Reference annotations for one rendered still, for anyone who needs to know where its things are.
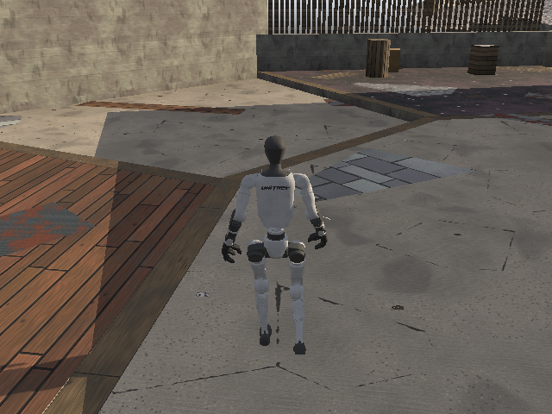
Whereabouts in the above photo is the robot left forearm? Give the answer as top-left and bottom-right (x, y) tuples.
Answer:
(224, 209), (242, 246)

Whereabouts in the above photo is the robot left shin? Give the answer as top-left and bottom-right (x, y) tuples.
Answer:
(254, 279), (268, 335)

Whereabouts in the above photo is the robot right hand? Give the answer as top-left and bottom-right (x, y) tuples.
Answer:
(308, 233), (328, 249)

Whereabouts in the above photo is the robot right forearm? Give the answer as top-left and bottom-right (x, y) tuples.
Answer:
(310, 207), (326, 236)

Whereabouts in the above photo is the robot right foot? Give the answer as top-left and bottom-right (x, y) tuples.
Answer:
(293, 341), (306, 354)

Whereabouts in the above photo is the robot right upper arm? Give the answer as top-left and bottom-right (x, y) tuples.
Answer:
(293, 173), (319, 220)

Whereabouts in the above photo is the robot left hand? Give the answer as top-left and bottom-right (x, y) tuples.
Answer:
(222, 243), (242, 263)

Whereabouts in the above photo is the robot left upper arm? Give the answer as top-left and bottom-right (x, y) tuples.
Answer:
(233, 173), (258, 222)

